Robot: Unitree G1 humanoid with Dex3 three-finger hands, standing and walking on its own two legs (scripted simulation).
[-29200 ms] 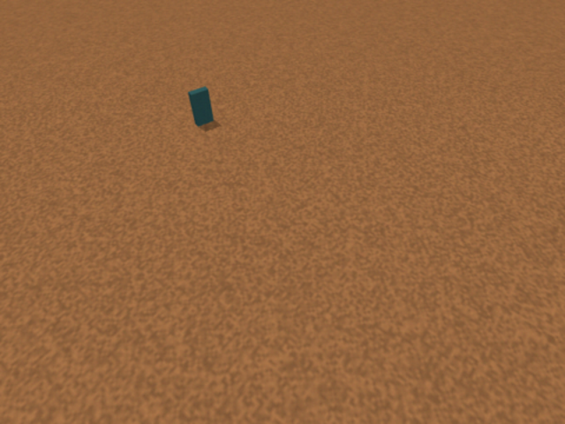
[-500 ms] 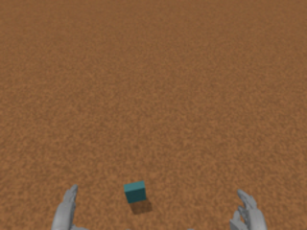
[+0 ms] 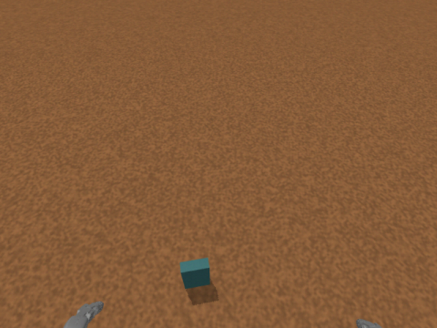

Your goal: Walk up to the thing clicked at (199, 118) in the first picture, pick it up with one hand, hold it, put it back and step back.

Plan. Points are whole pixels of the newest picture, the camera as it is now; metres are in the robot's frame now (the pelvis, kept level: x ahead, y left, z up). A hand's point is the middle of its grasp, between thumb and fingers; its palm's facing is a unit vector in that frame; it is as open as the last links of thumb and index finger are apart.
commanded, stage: stand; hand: left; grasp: from the side
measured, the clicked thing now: (195, 274) +0.41 +0.11 -0.64
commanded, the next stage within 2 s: step back in 1.92 s
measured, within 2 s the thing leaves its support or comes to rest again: neither
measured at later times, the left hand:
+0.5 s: hand out of the picture +0.05 +0.25 -0.13, palm faces +0.01 -0.94 -0.34, open 7.3 cm
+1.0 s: hand out of the picture +0.04 +0.23 -0.12, palm faces +0.00 -0.94 -0.33, open 7.3 cm
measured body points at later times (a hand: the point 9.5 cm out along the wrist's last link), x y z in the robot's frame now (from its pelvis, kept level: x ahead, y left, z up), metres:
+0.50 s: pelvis -0.01 +0.00 +0.03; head -0.01 +0.00 +0.48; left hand +0.05 +0.29 -0.10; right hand +0.07 -0.28 -0.11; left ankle +0.00 +0.12 -0.71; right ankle +0.02 -0.14 -0.71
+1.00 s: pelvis -0.01 -0.02 +0.04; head +0.00 -0.02 +0.49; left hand +0.05 +0.28 -0.10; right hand +0.05 -0.31 -0.11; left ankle +0.00 +0.12 -0.71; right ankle +0.02 -0.14 -0.71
